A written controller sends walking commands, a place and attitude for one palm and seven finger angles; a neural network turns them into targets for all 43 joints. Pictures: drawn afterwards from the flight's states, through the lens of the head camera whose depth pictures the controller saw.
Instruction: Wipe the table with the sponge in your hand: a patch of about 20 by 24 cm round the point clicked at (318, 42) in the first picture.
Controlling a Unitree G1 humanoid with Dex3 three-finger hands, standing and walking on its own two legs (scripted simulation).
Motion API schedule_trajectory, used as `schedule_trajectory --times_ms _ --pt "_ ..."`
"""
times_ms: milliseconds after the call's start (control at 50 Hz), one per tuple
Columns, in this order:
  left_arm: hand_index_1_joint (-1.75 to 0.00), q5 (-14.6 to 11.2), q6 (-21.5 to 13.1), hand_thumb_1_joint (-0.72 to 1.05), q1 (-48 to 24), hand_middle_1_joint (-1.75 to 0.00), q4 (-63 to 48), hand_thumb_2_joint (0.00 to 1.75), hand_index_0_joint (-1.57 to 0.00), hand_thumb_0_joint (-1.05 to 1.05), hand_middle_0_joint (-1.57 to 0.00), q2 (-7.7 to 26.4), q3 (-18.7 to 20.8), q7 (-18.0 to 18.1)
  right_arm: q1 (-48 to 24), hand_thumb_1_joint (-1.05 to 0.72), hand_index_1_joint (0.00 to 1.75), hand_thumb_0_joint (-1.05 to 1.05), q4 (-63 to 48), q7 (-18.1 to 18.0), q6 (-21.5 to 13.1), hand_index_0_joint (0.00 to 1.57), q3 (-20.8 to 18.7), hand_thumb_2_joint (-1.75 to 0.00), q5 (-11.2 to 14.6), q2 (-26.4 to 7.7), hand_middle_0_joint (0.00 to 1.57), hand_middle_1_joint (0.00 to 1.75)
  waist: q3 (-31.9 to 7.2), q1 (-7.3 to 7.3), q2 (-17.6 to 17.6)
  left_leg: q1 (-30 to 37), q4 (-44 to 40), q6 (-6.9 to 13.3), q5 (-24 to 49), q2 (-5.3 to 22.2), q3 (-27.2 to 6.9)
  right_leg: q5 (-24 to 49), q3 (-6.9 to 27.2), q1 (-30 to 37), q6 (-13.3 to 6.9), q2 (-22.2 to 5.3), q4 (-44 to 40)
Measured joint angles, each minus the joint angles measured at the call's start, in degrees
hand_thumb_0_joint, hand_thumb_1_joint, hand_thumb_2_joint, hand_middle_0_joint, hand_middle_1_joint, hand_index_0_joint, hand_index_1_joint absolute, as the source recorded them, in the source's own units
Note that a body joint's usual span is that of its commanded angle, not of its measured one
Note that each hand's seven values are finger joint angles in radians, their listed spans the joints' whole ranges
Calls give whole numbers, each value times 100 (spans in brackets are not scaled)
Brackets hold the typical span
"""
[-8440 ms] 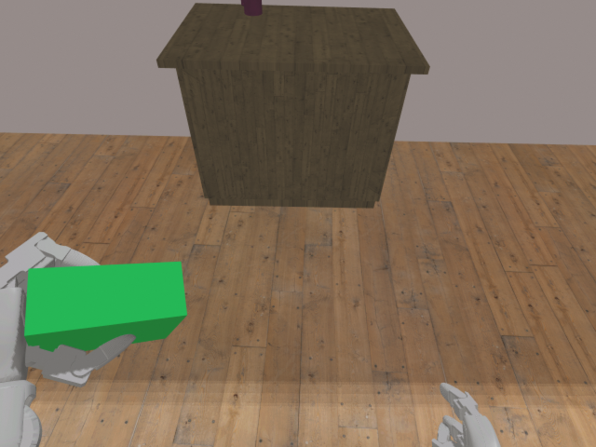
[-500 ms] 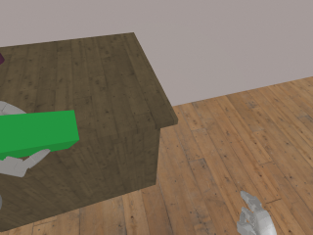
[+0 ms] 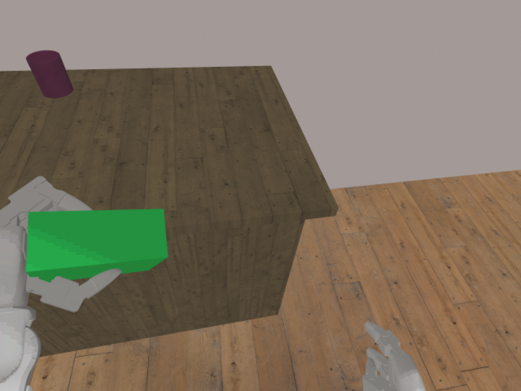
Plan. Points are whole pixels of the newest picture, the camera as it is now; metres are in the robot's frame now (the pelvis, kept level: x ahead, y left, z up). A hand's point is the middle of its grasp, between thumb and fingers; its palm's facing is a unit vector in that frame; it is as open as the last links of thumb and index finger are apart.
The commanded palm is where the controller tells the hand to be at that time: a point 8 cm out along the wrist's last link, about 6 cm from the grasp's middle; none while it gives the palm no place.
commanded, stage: come to a stop and stand still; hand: left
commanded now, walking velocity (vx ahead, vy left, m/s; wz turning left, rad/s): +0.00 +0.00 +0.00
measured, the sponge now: (119, 245) +0.24 +0.21 +0.14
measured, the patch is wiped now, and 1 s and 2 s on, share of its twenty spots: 0.00 0.00 0.00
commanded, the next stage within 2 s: look again from close up in 0.74 s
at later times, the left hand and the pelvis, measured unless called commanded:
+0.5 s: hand (108, 212) +0.27 +0.24 +0.16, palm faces +0.37 -0.84 -0.38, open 9.9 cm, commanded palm +0.21 +0.27 +0.18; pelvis +0.06 -0.01 +0.01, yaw +1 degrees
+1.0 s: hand (109, 211) +0.27 +0.23 +0.16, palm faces +0.40 -0.84 -0.37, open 9.9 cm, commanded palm +0.22 +0.27 +0.18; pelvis +0.07 -0.02 +0.01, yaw +2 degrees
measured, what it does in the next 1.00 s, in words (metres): shifts its weight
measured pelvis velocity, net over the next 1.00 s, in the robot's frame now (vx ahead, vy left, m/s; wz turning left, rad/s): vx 0.07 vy -0.02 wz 0.03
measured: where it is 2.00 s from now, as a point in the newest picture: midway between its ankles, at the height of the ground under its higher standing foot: outside the picture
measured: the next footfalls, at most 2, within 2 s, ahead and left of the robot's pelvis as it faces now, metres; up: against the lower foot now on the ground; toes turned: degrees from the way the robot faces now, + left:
right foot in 1.96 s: +0.18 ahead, -0.09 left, +0.00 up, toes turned -7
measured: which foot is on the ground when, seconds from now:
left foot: down 0.00-1.00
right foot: down 0.00-1.00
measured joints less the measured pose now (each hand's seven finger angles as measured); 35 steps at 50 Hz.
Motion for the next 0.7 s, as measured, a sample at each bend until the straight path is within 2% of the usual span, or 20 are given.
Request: schedule_trajectory --times_ms 160,440,700 --pt "-134 3 40 -47 173 -134 -87 100 -78 -1 -76 109 47 36 13 -90 30 2 -99 -115 32 20 -99 -90 -9 -158 20 30 -24 -49 -83 131 -261 35 30 -61 -33 291 102 145 21 5 -297" --pt "-134 -184 97 -47 449 -134 -218 100 -78 -1 -76 193 16 29 -82 -90 30 2 -72 -169 270 20 -109 -90 23 -135 20 30 -124 -202 65 231 -363 -76 -177 18 -151 55 2 283 -51 83 -439" --pt "-134 -286 264 -47 594 -134 -261 100 -78 -1 -76 162 -26 91 -187 -90 30 2 -119 -267 490 20 -154 -90 58 -200 20 30 -182 -171 146 323 -434 -131 -253 69 -220 -7 -57 410 -111 134 -563"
